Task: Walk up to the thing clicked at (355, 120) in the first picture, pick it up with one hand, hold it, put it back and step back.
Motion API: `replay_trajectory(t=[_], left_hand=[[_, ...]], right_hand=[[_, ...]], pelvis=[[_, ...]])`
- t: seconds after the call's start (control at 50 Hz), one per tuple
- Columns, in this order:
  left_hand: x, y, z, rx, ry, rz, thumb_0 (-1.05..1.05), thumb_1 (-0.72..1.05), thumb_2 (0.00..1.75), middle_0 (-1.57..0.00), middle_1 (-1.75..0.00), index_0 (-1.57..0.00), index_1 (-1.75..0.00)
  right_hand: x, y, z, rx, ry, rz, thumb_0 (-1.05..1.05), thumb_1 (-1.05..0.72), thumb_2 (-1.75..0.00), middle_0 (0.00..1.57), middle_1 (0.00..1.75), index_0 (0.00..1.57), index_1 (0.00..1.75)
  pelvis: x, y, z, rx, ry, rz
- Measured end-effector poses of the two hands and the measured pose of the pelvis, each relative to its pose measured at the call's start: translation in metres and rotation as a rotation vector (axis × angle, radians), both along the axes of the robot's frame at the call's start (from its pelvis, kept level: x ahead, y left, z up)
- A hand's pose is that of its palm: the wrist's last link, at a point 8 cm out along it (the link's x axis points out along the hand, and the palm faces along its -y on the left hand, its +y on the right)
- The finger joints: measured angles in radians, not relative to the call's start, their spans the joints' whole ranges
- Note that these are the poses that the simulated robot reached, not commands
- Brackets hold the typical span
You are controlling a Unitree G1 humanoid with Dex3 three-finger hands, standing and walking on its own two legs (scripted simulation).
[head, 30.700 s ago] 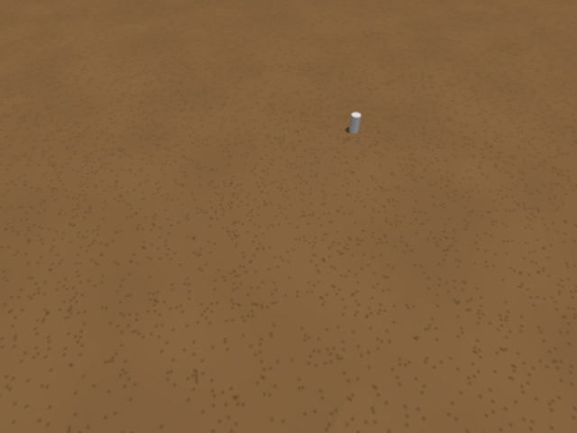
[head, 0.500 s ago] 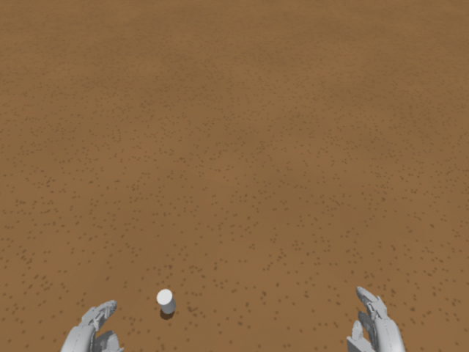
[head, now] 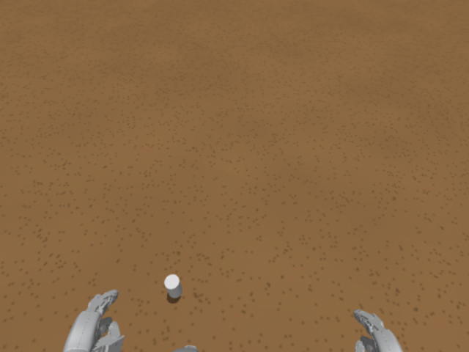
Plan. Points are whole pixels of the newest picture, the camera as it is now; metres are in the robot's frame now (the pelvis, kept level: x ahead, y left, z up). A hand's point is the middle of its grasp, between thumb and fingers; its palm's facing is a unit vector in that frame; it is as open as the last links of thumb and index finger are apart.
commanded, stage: stand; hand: left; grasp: from above
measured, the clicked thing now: (173, 286) +0.45 +0.23 -0.67
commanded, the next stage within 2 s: none
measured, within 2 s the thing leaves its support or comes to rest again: neither
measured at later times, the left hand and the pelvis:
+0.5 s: hand out of the picture +0.05 +0.25 -0.12, palm faces +0.04 -0.95 -0.31, open 7.4 cm; pelvis +0.01 +0.02 +0.05, yaw +0 degrees
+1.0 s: hand out of the picture +0.05 +0.24 -0.11, palm faces +0.03 -0.95 -0.33, open 7.4 cm; pelvis +0.00 +0.00 +0.05, yaw +0 degrees
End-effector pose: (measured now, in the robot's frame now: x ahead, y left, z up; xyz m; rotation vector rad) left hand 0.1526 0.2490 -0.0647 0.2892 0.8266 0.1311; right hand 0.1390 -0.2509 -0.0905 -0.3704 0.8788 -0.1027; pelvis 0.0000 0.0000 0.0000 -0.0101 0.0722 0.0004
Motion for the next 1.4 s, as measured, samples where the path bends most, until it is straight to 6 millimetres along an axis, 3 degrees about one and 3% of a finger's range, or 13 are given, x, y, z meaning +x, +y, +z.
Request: replay_trajectory(t=[0.22,0.36,0.5,0.86,1.4], left_hand=[[-0.064,0.041,-0.024,0.023,0.260,0.117,0.01,0.91,0.90,-0.20,-0.30,-0.20,-0.30],[-0.098,0.044,-0.025,-0.001,0.380,0.163,0.01,0.91,0.90,-0.20,-0.30,-0.20,-0.30],[-0.114,0.044,-0.021,-0.005,0.433,0.177,0.01,0.91,0.90,-0.20,-0.30,-0.20,-0.30],[-0.114,0.040,-0.011,0.016,0.434,0.176,0.00,0.91,0.90,-0.20,-0.30,-0.20,-0.30],[-0.088,0.027,-0.006,0.021,0.413,0.152,0.00,0.91,0.90,-0.20,-0.30,-0.20,-0.30]], right_hand=[[-0.046,-0.015,0.007,0.004,0.205,-0.118,0.01,-0.90,-0.90,0.20,0.30,0.20,0.30],[-0.064,-0.004,0.010,0.017,0.285,-0.154,0.01,-0.90,-0.90,0.20,0.30,0.20,0.30],[-0.070,0.002,0.011,0.039,0.314,-0.170,0.01,-0.90,-0.90,0.20,0.30,0.20,0.30],[-0.076,-0.018,0.014,0.038,0.332,-0.183,0.00,-0.90,-0.90,0.20,0.30,0.20,0.30],[-0.071,-0.041,0.016,0.027,0.343,-0.181,0.00,-0.90,-0.90,0.20,0.30,0.20,0.30]], pelvis=[[0.005,0.011,0.025,0.002,-0.076,-0.003],[0.007,0.018,0.038,0.000,-0.109,-0.003],[0.005,0.020,0.046,0.006,-0.130,0.000],[0.002,0.008,0.052,0.009,-0.143,0.005],[0.007,-0.008,0.054,0.008,-0.131,-0.002]])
